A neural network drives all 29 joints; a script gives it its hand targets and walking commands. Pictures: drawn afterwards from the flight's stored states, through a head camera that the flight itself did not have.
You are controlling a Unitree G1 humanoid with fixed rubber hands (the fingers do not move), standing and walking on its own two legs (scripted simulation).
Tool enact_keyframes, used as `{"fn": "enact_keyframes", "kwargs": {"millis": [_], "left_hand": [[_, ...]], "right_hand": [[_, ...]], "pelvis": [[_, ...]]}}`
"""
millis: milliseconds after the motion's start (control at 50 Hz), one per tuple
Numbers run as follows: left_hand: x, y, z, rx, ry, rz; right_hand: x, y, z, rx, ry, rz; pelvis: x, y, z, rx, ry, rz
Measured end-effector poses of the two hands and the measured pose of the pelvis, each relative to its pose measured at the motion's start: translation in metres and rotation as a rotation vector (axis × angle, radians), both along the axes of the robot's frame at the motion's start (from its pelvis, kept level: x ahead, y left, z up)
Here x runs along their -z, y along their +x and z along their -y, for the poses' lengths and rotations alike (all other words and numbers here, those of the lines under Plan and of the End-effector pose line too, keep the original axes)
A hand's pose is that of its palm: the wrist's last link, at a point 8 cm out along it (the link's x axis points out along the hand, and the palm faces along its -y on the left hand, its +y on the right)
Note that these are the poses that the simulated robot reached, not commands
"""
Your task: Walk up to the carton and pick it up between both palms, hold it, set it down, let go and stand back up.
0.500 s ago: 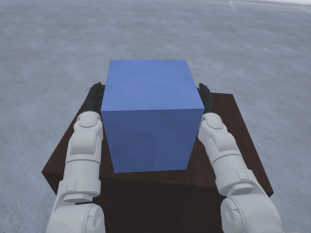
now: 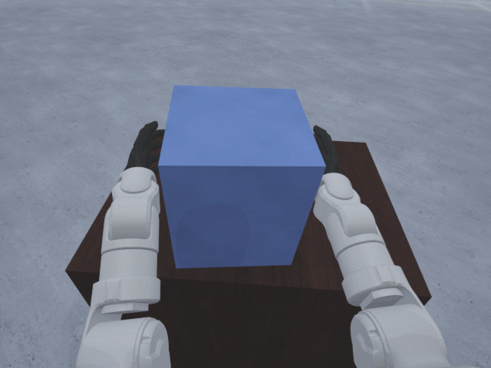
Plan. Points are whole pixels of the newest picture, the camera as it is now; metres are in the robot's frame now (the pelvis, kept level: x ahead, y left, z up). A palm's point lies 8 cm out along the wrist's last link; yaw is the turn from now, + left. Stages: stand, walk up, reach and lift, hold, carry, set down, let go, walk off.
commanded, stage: reach and lift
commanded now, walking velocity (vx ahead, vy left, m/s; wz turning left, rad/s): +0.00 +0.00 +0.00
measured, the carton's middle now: (235, 179) +0.39 -0.02 +0.14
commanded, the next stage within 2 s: hold in 0.50 s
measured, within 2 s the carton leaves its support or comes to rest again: neither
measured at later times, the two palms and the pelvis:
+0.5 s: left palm (134, 172) +0.38 +0.14 +0.19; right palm (322, 172) +0.36 -0.15 +0.18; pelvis +0.00 +0.01 +0.00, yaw +0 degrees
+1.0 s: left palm (101, 178) +0.34 +0.17 +0.21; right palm (305, 166) +0.35 -0.12 +0.20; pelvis -0.01 +0.01 +0.00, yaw +2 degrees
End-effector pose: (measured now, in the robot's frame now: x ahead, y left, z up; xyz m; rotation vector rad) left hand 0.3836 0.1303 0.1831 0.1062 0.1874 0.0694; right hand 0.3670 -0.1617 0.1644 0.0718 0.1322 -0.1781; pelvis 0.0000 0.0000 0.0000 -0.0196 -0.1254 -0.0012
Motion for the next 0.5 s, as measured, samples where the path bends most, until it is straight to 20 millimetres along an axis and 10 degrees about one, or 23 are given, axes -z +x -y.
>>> {"fn": "enact_keyframes", "kwargs": {"millis": [500], "left_hand": [[-0.004, -0.007, -0.009, 0.003, 0.005, 0.001]], "right_hand": [[-0.011, -0.008, -0.009, 0.003, -0.018, 0.018]], "pelvis": [[0.001, -0.005, -0.014, -0.001, -0.004, 0.024]]}}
